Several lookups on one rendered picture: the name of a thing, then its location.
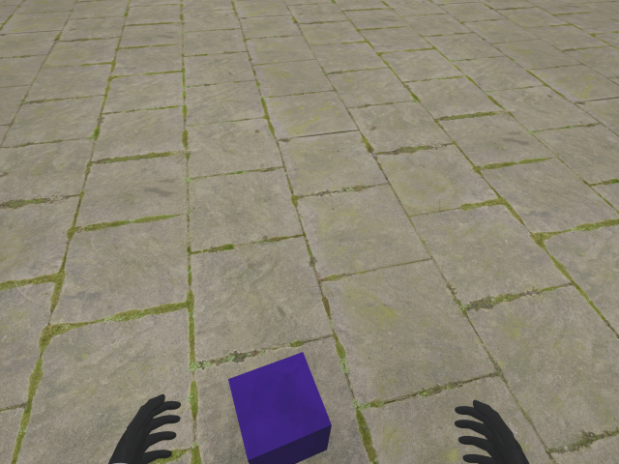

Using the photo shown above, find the right robot hand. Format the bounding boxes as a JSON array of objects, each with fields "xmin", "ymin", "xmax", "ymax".
[{"xmin": 455, "ymin": 400, "xmax": 529, "ymax": 464}]

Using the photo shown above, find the carton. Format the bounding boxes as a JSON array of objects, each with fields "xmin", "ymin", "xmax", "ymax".
[{"xmin": 228, "ymin": 352, "xmax": 332, "ymax": 464}]

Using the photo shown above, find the left robot hand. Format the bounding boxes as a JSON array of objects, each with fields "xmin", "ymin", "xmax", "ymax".
[{"xmin": 108, "ymin": 394, "xmax": 181, "ymax": 464}]

